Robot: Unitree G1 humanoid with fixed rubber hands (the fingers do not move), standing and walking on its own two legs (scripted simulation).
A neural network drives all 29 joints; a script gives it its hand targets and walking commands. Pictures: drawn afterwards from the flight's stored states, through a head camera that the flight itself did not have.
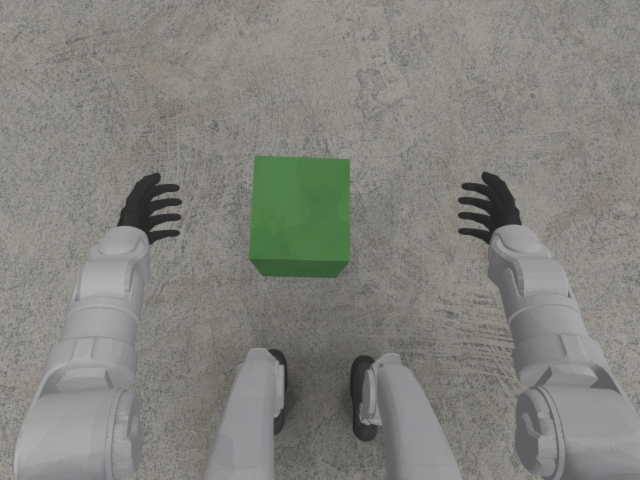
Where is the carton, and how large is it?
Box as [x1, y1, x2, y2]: [249, 155, 349, 277]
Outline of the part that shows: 255,155 249,259 262,275 335,277 349,261 349,159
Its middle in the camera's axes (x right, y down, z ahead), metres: -0.04 -0.03 +0.94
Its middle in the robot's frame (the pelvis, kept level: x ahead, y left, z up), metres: +0.52 +0.04 -0.53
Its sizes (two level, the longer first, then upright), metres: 0.220 0.202 0.299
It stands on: the floor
